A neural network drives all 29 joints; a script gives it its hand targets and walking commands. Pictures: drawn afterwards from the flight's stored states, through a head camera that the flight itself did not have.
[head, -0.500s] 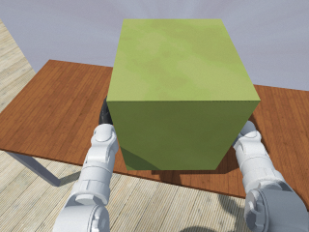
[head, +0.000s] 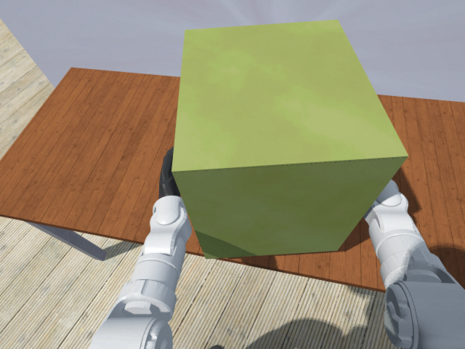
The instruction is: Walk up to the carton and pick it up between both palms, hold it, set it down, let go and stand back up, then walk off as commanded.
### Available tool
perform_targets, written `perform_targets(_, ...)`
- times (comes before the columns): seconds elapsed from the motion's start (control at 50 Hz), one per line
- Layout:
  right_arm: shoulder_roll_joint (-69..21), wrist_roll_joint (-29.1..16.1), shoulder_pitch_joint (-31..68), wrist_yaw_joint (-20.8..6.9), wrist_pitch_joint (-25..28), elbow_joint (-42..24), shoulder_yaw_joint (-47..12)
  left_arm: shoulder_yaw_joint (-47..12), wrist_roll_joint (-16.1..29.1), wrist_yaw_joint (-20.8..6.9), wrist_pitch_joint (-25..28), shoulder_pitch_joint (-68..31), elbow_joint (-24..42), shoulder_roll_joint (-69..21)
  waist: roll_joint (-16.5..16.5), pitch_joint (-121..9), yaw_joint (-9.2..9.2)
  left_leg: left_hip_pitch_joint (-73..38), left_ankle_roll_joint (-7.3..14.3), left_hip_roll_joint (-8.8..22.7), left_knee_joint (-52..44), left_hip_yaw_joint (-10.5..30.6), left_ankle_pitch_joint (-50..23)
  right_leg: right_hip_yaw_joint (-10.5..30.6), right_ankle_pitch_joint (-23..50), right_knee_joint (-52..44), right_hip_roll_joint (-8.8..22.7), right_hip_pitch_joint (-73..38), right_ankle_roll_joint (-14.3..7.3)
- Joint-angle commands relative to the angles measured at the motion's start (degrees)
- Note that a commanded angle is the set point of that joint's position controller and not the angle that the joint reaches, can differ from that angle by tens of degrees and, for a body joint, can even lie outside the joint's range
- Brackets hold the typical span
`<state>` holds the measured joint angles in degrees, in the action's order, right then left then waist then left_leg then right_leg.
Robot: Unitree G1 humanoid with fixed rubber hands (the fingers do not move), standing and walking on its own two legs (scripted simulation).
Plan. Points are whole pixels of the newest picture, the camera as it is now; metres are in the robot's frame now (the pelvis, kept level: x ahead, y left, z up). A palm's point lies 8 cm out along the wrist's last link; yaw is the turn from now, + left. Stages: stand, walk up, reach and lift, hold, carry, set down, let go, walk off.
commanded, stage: set down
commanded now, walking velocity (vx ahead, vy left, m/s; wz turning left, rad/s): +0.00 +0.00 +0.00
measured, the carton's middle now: (266, 148) +0.46 +0.02 +0.04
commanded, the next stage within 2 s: none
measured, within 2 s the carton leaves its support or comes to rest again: rests again in 0.88 s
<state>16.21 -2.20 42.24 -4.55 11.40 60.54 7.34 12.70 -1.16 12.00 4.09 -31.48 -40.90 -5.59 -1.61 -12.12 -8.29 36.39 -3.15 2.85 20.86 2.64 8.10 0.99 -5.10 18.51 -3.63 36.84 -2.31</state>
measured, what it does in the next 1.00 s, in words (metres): stands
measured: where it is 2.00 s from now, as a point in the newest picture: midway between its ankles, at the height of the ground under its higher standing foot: outside the picture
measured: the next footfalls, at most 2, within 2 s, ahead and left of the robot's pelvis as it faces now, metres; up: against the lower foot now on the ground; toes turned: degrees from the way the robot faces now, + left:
none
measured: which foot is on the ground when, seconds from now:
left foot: down 0.00-1.00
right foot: down 0.00-1.00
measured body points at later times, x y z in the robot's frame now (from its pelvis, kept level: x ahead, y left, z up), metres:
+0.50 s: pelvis -0.02 +0.00 -0.01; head +0.11 -0.03 +0.42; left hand +0.36 +0.17 -0.02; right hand +0.45 -0.17 -0.02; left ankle -0.01 +0.15 -0.74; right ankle +0.01 -0.09 -0.74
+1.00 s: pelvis -0.03 +0.01 -0.02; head +0.11 -0.05 +0.40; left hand +0.40 +0.17 +0.00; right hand +0.48 -0.18 +0.01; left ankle -0.01 +0.15 -0.74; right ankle +0.01 -0.09 -0.74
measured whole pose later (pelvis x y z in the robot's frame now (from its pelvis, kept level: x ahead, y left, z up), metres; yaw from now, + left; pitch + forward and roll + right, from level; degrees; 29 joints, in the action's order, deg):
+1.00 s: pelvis -0.03 +0.01 -0.02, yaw -4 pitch +32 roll +1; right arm 23.7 -10.1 56.2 -7.6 7.4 65.5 1.7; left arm 11.5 4.9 14.7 2.6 -43.4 -47.4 -3.9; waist -2.6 -15.4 -12.9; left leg 51.2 -2.2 3.2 27.3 -2.5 8.0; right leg 4.8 -3.8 25.7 -3.9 53.6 -1.1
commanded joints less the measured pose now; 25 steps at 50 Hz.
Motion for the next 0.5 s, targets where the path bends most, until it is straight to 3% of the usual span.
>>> perform_targets(0.0, -29.7, 1.7, 38.1, -8.2, 8.1, -18.0, -12.8, -24.1, -0.6, -5.5, 5.3, -39.5, 14.7, -31.3, 11.1, -58.6, 1.78, -13.1, 1.6, -2.9, 3.7, -5.4, -26.8, -2.7, 46.2, 9.9, 1.3, -40.9, 4.7)
perform_targets(0.18, -25.4, 4.1, 38.1, -9.4, 10.0, -13.6, -9.3, -23.5, -1.2, -5.4, 7.7, -38.9, 12.7, -30.4, 10.3, -61.4, 2.26, -14.5, 1.0, -2.1, 5.7, -4.9, -26.9, -3.4, 41.4, 9.7, 0.7, -34.5, 3.7)
perform_targets(0.32, -24.2, 8.6, 39.6, -10.4, 11.1, -9.3, -4.6, -19.7, -3.2, -5.3, 9.3, -40.6, 9.8, -29.2, 10.9, -61.6, 1.23, -12.8, 1.1, -1.9, 5.9, -5.6, -23.4, -3.3, 36.0, 9.5, 1.1, -31.9, 3.7)
perform_targets(0.48, -9.5, 6.8, 40.7, -9.0, 11.3, -6.2, -1.8, -11.9, -2.3, -2.7, 10.1, -39.1, 7.6, -14.8, 13.8, -63.4, -1.21, -5.5, 1.6, -1.9, 5.5, -8.1, -17.3, -0.9, 32.4, 10.8, 2.1, -35.2, 4.8)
